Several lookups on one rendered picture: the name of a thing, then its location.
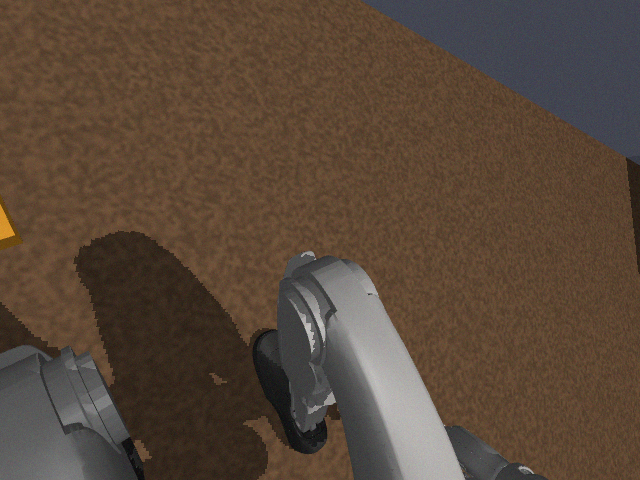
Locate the right robot arm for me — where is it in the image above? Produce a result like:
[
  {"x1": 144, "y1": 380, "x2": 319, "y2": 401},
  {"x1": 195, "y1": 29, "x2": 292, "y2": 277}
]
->
[{"x1": 495, "y1": 463, "x2": 548, "y2": 480}]

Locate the left robot foot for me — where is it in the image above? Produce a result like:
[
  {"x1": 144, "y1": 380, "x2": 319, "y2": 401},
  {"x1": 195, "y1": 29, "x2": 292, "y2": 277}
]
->
[{"x1": 121, "y1": 437, "x2": 145, "y2": 480}]

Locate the carton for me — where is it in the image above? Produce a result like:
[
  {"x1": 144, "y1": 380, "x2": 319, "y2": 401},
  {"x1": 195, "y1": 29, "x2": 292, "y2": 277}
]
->
[{"x1": 0, "y1": 195, "x2": 23, "y2": 250}]

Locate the right robot foot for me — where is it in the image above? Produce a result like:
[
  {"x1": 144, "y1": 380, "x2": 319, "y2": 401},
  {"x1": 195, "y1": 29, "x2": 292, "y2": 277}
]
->
[{"x1": 253, "y1": 330, "x2": 327, "y2": 454}]

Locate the right robot hand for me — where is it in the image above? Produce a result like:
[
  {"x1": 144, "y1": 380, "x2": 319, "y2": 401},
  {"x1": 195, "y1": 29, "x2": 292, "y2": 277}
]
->
[{"x1": 443, "y1": 424, "x2": 511, "y2": 480}]

